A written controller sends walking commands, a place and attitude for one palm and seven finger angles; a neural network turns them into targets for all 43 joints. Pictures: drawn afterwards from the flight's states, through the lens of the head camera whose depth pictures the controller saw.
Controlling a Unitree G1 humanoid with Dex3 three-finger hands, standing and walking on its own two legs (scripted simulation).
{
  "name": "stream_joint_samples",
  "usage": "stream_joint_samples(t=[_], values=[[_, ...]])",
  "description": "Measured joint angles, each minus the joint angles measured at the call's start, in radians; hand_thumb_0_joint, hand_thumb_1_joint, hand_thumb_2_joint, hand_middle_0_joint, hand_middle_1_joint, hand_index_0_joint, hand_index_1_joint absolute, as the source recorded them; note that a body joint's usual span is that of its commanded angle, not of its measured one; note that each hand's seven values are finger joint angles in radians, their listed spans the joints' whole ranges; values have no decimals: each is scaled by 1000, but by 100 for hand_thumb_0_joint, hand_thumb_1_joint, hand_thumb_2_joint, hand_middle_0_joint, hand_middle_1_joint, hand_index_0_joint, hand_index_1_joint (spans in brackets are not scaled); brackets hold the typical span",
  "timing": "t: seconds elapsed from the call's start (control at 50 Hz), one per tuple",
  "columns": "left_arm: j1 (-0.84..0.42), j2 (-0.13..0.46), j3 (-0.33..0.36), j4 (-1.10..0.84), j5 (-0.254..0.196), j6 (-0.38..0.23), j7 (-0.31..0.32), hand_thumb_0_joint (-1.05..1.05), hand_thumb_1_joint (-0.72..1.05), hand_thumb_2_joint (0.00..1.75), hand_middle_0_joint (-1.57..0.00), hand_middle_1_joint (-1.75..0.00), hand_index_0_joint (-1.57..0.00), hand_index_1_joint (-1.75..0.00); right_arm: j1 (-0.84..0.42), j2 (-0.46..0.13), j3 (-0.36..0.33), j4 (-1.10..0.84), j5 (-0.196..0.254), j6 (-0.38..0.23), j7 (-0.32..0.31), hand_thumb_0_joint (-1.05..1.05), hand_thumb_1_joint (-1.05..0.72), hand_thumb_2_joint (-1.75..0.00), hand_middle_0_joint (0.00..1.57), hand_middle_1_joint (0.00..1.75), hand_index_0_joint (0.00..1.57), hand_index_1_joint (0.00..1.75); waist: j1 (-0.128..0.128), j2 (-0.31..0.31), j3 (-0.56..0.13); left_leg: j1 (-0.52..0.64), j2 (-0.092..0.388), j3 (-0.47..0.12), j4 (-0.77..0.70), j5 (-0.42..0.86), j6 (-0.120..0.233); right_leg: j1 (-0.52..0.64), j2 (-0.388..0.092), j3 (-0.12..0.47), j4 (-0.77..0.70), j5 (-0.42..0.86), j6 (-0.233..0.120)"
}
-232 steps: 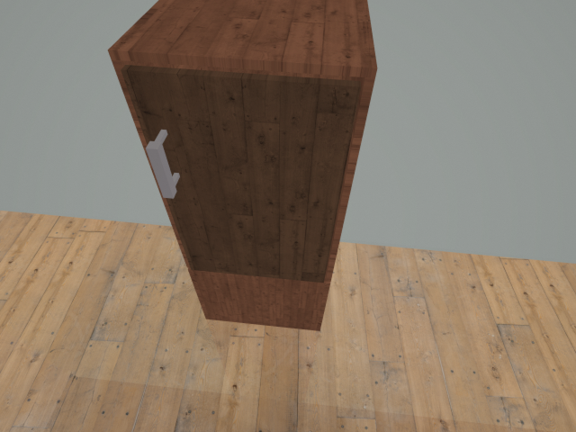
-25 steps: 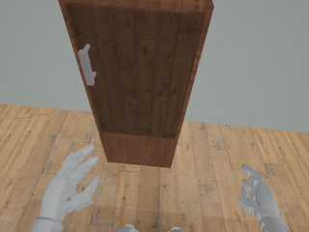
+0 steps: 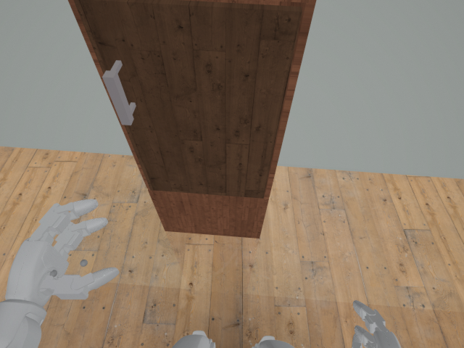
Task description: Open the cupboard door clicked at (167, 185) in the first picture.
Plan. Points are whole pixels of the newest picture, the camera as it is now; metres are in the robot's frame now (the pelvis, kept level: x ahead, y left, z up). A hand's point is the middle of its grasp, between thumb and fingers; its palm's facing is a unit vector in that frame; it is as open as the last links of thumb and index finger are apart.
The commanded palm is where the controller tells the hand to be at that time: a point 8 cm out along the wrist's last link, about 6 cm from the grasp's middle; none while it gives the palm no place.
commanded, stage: raise the hand with hooked fingers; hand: left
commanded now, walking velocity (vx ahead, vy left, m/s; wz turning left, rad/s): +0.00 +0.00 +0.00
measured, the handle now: (122, 93) +0.58 +0.25 +0.09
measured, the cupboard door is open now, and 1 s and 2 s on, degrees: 0 0 0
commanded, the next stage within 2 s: move the hooked fingers beside the handle in 1.20 s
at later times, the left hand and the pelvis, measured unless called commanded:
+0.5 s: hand (30, 230) +0.27 +0.31 +0.09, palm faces +0.00 -1.00 -0.04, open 13.8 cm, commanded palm +0.25 +0.36 +0.10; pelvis +0.01 +0.05 +0.02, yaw +1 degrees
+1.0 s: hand (12, 209) +0.30 +0.33 +0.10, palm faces -0.03 -1.00 -0.03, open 14.0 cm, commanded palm +0.26 +0.38 +0.11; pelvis +0.01 +0.06 +0.03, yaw +1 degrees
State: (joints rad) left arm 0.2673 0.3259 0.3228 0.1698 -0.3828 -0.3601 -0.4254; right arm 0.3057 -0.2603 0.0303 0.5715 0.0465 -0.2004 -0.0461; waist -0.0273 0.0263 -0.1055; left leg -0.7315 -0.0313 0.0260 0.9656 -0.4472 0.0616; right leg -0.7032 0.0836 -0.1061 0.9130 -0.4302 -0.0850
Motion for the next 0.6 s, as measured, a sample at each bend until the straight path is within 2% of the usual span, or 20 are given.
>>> stream_joint_samples(t=[0.12,0.24,0.42,0.6], values=[[-23,5,-3,27,6,-16,-5,0,-9,48,-27,-94,-27,-94,5,-46,-32,1,7,-12,-8,1,-90,-90,20,30,20,30,-1,-6,11,25,-7,8,-24,5,18,26,-6,10,-26,9,8],[-59,17,-9,25,18,-4,9,0,-23,42,-28,-103,-28,-103,-25,-43,-29,-14,7,-26,-11,1,-90,-90,20,30,20,30,4,-10,18,67,-17,6,-50,10,33,74,-13,12,-59,17,21],[-166,53,7,76,26,77,-18,-1,-42,34,-29,-115,-30,-115,-66,-10,14,-43,5,-16,-7,1,-90,-90,20,30,20,30,30,3,23,122,-37,-1,-95,30,50,137,-30,9,-112,36,44],[-284,95,45,169,32,132,-72,-1,-49,31,-30,-120,-30,-119,-62,-7,37,-29,2,0,-15,1,-90,-89,20,30,20,30,48,5,39,165,-55,1,-143,55,56,180,-47,14,-154,57,62]])
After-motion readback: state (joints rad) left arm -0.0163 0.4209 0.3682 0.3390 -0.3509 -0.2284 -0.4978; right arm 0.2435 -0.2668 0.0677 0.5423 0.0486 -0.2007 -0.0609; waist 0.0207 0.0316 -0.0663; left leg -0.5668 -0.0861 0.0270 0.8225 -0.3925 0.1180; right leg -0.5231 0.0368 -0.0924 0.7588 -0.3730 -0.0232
